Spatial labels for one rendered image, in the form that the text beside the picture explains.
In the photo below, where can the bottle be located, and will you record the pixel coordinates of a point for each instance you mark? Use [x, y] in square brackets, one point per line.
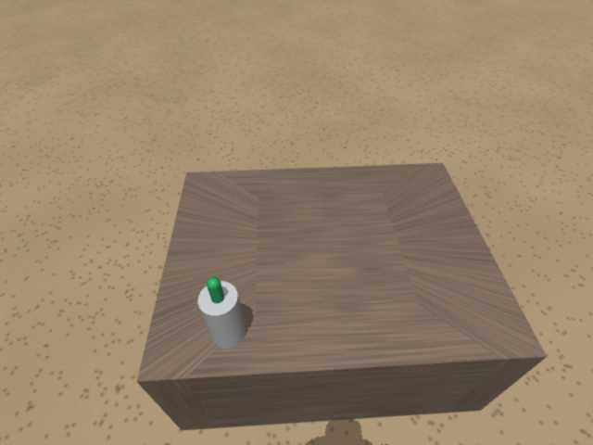
[221, 310]

